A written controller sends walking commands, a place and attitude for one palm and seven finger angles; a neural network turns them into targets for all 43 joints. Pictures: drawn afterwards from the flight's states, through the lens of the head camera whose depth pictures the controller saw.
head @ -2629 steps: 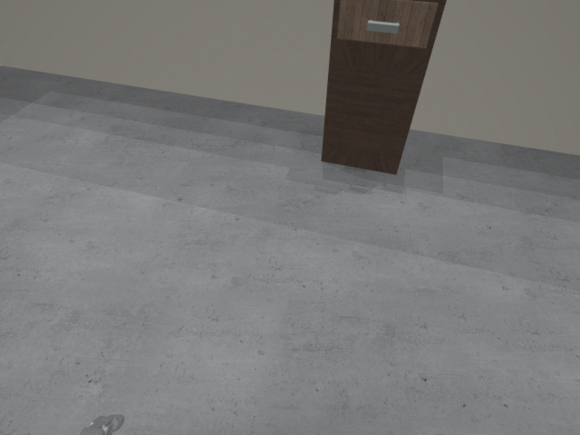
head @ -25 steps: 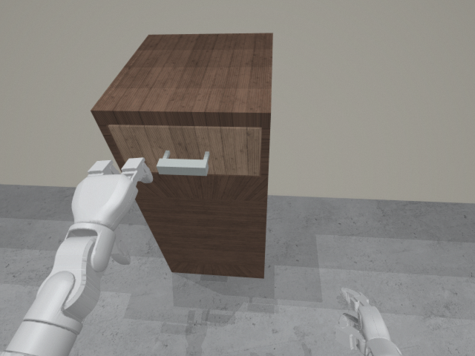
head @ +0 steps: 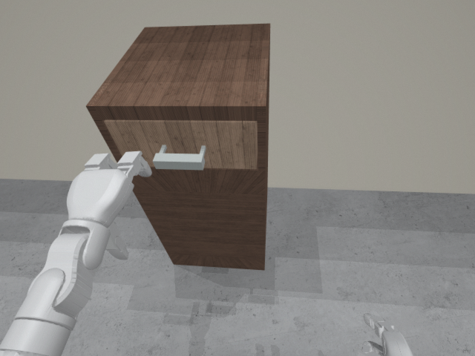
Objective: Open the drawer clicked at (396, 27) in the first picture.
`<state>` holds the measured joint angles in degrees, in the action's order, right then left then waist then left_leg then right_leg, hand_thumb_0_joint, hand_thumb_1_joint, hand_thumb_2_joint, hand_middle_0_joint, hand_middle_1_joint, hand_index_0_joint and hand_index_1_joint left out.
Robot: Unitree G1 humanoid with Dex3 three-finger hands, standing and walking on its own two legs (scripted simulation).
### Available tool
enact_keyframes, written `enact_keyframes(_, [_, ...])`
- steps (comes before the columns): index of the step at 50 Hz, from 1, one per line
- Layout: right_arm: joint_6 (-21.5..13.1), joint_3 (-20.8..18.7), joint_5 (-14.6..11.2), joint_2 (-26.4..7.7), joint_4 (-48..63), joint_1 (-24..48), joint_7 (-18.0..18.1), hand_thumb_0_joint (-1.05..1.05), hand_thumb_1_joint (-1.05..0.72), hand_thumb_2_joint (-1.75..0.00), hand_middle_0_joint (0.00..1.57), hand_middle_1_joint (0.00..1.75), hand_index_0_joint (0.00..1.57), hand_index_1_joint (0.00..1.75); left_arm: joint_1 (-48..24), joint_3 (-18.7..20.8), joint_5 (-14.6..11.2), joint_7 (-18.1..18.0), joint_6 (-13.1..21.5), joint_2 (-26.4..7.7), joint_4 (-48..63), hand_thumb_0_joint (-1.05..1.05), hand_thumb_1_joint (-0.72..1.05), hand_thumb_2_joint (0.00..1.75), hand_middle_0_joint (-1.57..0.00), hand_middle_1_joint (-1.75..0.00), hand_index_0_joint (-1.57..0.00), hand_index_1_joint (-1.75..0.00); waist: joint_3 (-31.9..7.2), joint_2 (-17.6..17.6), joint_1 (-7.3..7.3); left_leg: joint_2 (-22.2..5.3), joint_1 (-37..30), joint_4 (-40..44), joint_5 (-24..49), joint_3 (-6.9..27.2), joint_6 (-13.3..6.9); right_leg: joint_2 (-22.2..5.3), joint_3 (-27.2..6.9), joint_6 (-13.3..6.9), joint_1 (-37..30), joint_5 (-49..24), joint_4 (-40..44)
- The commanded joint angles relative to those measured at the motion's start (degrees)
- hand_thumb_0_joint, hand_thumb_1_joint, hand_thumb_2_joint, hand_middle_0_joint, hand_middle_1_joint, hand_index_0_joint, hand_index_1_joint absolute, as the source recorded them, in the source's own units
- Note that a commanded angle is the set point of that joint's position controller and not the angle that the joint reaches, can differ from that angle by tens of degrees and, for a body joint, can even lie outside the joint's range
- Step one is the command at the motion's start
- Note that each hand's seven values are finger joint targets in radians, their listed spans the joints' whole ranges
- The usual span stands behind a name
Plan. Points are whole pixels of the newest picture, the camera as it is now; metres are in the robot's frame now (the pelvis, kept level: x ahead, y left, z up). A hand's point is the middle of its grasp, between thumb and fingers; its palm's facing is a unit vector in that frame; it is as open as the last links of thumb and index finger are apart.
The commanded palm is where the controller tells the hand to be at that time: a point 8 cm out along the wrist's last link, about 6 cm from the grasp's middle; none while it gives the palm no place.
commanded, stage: move the hooked fingers above the handle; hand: left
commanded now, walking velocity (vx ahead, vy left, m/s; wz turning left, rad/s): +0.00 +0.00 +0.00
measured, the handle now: (181, 155) +0.55 +0.23 -0.02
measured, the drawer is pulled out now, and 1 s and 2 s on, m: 0.00 0.00 0.00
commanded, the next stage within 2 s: none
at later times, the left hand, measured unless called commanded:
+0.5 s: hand (141, 189) +0.36 +0.23 +0.08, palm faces +0.02 -0.06 -1.00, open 13.8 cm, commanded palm +0.34 +0.24 +0.13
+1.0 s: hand (158, 173) +0.42 +0.23 +0.05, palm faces -0.04 -0.03 -1.00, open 13.8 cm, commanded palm +0.41 +0.23 +0.11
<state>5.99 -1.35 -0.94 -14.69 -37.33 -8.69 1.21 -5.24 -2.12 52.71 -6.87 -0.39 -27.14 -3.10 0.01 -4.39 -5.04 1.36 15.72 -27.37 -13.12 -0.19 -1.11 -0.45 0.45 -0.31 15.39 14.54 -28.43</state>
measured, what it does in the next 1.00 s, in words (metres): stands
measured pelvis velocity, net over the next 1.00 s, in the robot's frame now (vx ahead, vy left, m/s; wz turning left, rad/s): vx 0.02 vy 0.00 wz -0.01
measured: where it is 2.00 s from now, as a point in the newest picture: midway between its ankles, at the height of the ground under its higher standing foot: outside the picture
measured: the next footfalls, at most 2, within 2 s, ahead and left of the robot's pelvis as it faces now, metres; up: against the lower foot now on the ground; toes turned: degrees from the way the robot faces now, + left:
none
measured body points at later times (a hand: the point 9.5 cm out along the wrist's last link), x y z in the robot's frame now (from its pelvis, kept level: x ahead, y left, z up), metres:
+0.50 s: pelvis +0.01 -0.01 +0.00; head +0.04 -0.04 +0.44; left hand +0.35 +0.23 +0.13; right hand +0.18 -0.25 -0.13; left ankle +0.01 +0.11 -0.74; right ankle +0.00 -0.12 -0.74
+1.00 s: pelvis +0.02 +0.00 -0.01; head +0.07 -0.02 +0.44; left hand +0.42 +0.23 +0.11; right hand +0.14 -0.25 -0.14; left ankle +0.01 +0.11 -0.74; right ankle +0.00 -0.12 -0.74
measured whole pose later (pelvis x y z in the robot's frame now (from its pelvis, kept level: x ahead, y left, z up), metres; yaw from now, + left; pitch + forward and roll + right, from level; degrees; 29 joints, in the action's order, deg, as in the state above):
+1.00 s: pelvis +0.02 +0.00 -0.01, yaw -1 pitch +9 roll +0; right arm 6.9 -2.6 -1.3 -14.0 -37.5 -13.4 2.5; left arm -29.1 -6.2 57.1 -6.7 -0.3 -26.0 -33.4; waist -4.1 -3.1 -0.7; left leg 1.1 25.9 -34.8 -17.7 -0.7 -1.4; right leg -0.2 0.0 -0.2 25.3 18.4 -34.8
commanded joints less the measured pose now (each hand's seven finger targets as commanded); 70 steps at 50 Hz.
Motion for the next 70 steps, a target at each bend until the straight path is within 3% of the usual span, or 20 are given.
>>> enact_keyframes(1, [-2.63, -1.27, -0.47, -5.86, 9.94, 8.64, 0.41, 0.00, -0.90, -0.90, 0.20, 0.30, 0.20, 0.30, -14.94, 4.11, 0.11, -0.75, -3.42, -9.34, 8.05, 0.00, -0.50, 0.30, -0.30, -1.20, -0.30, -1.20, -12.82, 4.22, 0.68, 0.94, -3.93, 3.88, 8.47, -1.07, -0.49, 1.29, 0.07, -1.59, -5.35, -5.88, 4.61])
enact_keyframes(5, [-2.58, -0.77, 0.05, -5.64, 10.14, 8.87, 1.12, 0.00, -0.90, -0.90, 0.20, 0.30, 0.20, 0.30, -18.29, 2.96, 0.67, 1.24, -3.10, -10.37, 9.88, 0.00, -0.50, 0.30, -0.30, -1.20, -0.30, -1.20, -14.47, 4.31, 1.14, 1.21, -5.09, 3.27, 9.11, -1.00, -0.96, 1.05, -0.17, -1.40, -5.85, -7.57, 4.31])
enact_keyframes(8, [-2.70, -0.34, -0.03, -5.75, 8.60, 7.58, 2.21, 0.00, -0.90, -0.90, 0.20, 0.30, 0.20, 0.30, -23.24, 5.59, 0.79, 1.62, -1.31, -13.50, 3.18, 0.00, -0.50, 0.30, -0.30, -1.20, -0.30, -1.20, -10.65, 7.42, 2.00, 1.35, -2.47, 3.16, 5.64, -1.33, -1.19, 0.99, -0.56, -1.02, -3.98, -4.61, 5.30])
enact_keyframes(11, [-2.94, -0.47, -0.13, -5.73, 8.23, 7.03, 2.89, 0.00, -0.90, -0.90, 0.20, 0.30, 0.20, 0.30, -26.02, 8.80, 1.13, 0.91, 0.78, -16.81, 0.41, 0.00, -0.50, 0.30, -0.30, -1.20, -0.30, -1.20, -12.81, 6.48, 1.31, 1.82, -1.74, 2.32, 5.62, -1.54, -1.25, 0.90, -1.27, -0.90, -5.13, -4.81, 5.04])
enact_keyframes(16, [-3.34, -1.34, -0.07, -5.37, 8.19, 5.39, 2.71, 0.00, -0.90, -0.90, 0.20, 0.30, 0.20, 0.30, -29.48, 7.49, 1.61, -0.53, 3.02, -15.03, -1.23, 0.00, -0.50, 0.30, -0.30, -1.20, -0.30, -1.20, -18.11, 0.36, 1.37, 2.05, -2.89, 0.38, 10.38, -1.47, -0.95, 1.18, -0.76, -1.52, -5.33, -10.14, 2.29])
enact_keyframes(18, [-3.42, -1.65, -0.06, -5.34, 8.19, 4.61, 2.42, 0.00, -0.90, -0.90, 0.20, 0.30, 0.20, 0.30, -30.30, 4.07, 1.21, -0.50, 2.99, -11.41, -1.78, 0.00, -0.50, 0.30, -0.30, -1.20, -0.30, -1.20, -18.18, 2.02, 2.26, 1.79, -3.10, -0.48, 12.16, -1.54, -1.11, 1.10, -0.45, -1.45, -4.11, -12.82, 1.57])
enact_keyframes(25, [-2.04, -2.20, -0.31, -6.61, 8.44, 2.83, 2.03, 0.00, -0.90, -0.90, 0.20, 0.30, 0.20, 0.30, -27.64, 5.22, 1.26, 0.58, 0.91, -12.76, -7.67, 0.00, -0.50, 0.30, -0.30, -1.20, -0.30, -1.20, -17.30, 7.93, 2.08, 1.63, 0.44, -1.42, 12.58, -1.82, -1.41, 1.07, -0.30, -1.18, -3.98, -15.23, 0.14])
enact_keyframes(31, [-1.95, -3.09, 0.12, -6.59, 7.79, 0.49, 2.25, 0.00, -0.90, -0.90, 0.20, 0.30, 0.20, 0.30, -35.49, 7.86, 2.54, -1.96, 3.57, -15.83, -4.92, 0.00, -0.50, 0.30, -0.30, -1.20, -0.30, -1.20, -22.76, 3.56, 2.34, 1.34, -1.63, -3.02, 16.59, -0.99, -1.38, 1.58, -0.16, -1.81, -3.38, -16.67, -2.06])
enact_keyframes(32, [-2.08, -3.15, -0.01, -6.28, 7.95, 0.21, 2.13, 0.00, -0.90, -0.90, 0.20, 0.30, 0.20, 0.30, -36.10, 6.11, 2.53, -2.47, 3.93, -13.84, -4.36, 0.00, -0.50, 0.30, -0.30, -1.20, -0.30, -1.20, -23.05, 2.02, 2.65, 1.29, -2.21, -3.23, 16.95, -0.78, -1.34, 1.63, -0.02, -1.89, -2.27, -16.45, -2.34])
enact_keyframes(35, [-2.19, -3.63, 0.03, -6.41, 6.84, -1.09, 1.86, 0.00, -0.90, -0.90, 0.20, 0.30, 0.20, 0.30, -36.39, 6.51, 2.90, -4.11, 3.66, -13.61, -7.24, 0.00, -0.50, 0.30, -0.30, -1.20, -0.30, -1.20, -22.99, 1.47, 2.95, 0.92, -2.46, -4.00, 18.72, -0.91, -1.11, 1.95, 0.30, -2.03, -0.57, -17.32, -3.07])
enact_keyframes(36, [-2.05, -3.82, 0.03, -6.65, 6.62, -1.49, 1.74, 0.00, -0.90, -0.90, 0.20, 0.30, 0.20, 0.30, -35.82, 8.09, 3.24, -4.52, 3.14, -14.91, -8.56, 0.00, -0.50, 0.30, -0.30, -1.20, -0.30, -1.20, -23.48, 2.78, 2.79, 0.87, -1.87, -4.13, 19.48, -0.65, -1.01, 2.25, 0.61, -2.17, -1.00, -17.18, -3.36])
enact_keyframes(41, [-1.29, -3.54, -0.55, -7.16, 6.17, -2.31, 1.40, 0.00, -0.90, -0.90, 0.20, 0.30, 0.20, 0.30, -39.36, 2.73, 4.13, -3.91, -0.89, -10.80, -16.74, 0.00, -0.50, 0.30, -0.30, -1.20, -0.30, -1.20, -20.04, 4.22, 4.41, 0.54, 0.13, -3.86, 16.57, -0.87, -0.89, 2.35, 1.22, -2.20, 2.36, -14.22, -3.06])
enact_keyframes(47, [-0.75, -3.87, -0.20, -7.19, 6.47, -4.47, 1.79, 0.00, -0.90, -0.90, 0.20, 0.30, 0.20, 0.30, -48.43, 0.22, 4.54, -2.13, 0.58, -10.39, -16.70, 0.00, -0.50, 0.30, -0.30, -1.20, -0.30, -1.20, -25.97, 2.35, 5.71, 0.18, -3.29, -5.46, 18.71, -0.12, -1.19, 2.28, 0.82, -2.23, 3.24, -14.84, -4.05])
enact_keyframes(49, [-0.71, -3.87, -0.14, -7.24, 5.79, -5.28, 2.02, 0.00, -0.90, -0.90, 0.20, 0.30, 0.20, 0.30, -49.22, 1.69, 4.66, -2.32, 1.78, -11.53, -20.41, 0.00, -0.50, 0.30, -0.30, -1.20, -0.30, -1.20, -23.25, 3.38, 6.00, 0.05, -1.82, -5.66, 17.01, -0.09, -1.20, 2.37, 1.01, -2.24, 4.93, -13.52, -4.07])
enact_keyframes(52, [-0.66, -3.80, -0.05, -7.19, 5.30, -6.60, 1.86, 0.00, -0.90, -0.90, 0.20, 0.30, 0.20, 0.30, -53.15, 3.10, 5.33, -3.61, 3.50, -13.08, -22.95, 0.00, -0.50, 0.30, -0.30, -1.20, -0.30, -1.20, -23.02, 2.49, 5.95, 0.15, -0.33, -6.17, 17.11, 0.20, -1.07, 2.45, 1.12, -2.50, 5.88, -13.39, -4.95])
enact_keyframes(55, [-0.50, -4.05, 0.18, -6.95, 5.20, -7.62, 1.42, 0.00, -0.90, -0.90, 0.20, 0.30, 0.20, 0.30, -52.23, 5.11, 6.33, -5.67, 3.73, -14.00, -25.69, 0.00, -0.50, 0.30, -0.30, -1.20, -0.30, -1.20, -25.24, 1.72, 4.88, 0.13, 0.40, -6.93, 19.65, -0.14, -0.79, 2.58, 1.19, -2.65, 5.52, -15.14, -6.13])
enact_keyframes(58, [-0.24, -4.18, 0.20, -7.22, 4.74, -8.70, 1.08, 0.00, -0.90, -0.90, 0.20, 0.30, 0.20, 0.30, -51.89, 5.68, 6.92, -7.11, 2.36, -14.49, -31.34, 0.00, -0.50, 0.30, -0.30, -1.20, -0.30, -1.20, -24.78, 3.44, 5.25, 0.20, 3.01, -7.24, 18.07, -0.83, -0.90, 2.65, 1.12, -2.47, 5.44, -15.28, -6.26])
enact_keyframes(62, [0.09, -4.48, 0.18, -7.80, 4.63, -10.24, 1.01, 0.00, -0.90, -0.90, 0.20, 0.30, 0.20, 0.30, -55.48, 3.76, 7.49, -7.14, 1.21, -14.01, -33.74, 0.00, -0.50, 0.30, -0.30, -1.20, -0.30, -1.20, -27.69, 4.23, 6.60, 0.21, 3.71, -7.65, 17.91, -1.34, -1.21, 2.50, 0.66, -2.10, 4.35, -16.87, -6.19])
enact_keyframes(66, [0.06, -4.84, 0.22, -8.16, 3.97, -11.84, 1.39, 0.00, -0.90, -0.90, 0.20, 0.30, 0.20, 0.30, -60.73, 0.83, 6.67, -5.82, 2.40, -11.98, -35.31, 0.00, -0.50, 0.30, -0.30, -1.20, -0.30, -1.20, -26.50, 5.43, 9.47, 0.28, 3.77, -8.12, 14.74, -1.18, -1.81, 2.50, 0.07, -1.69, 6.08, -14.90, -4.86])
enact_keyframes(70, [-0.10, -4.92, 0.30, -8.34, 2.87, -13.86, 2.04, 0.00, -0.90, -0.90, 0.20, 0.30, 0.20, 0.30, -64.79, 3.32, 6.82, -5.79, 5.38, -16.02, -35.90, 0.00, -0.50, 0.30, -0.30, -1.20, -0.30, -1.20, -27.44, 4.09, 9.90, 0.50, 4.61, -8.79, 13.37, -0.94, -2.01, 2.40, -0.46, -1.61, 6.77, -14.56, -5.21])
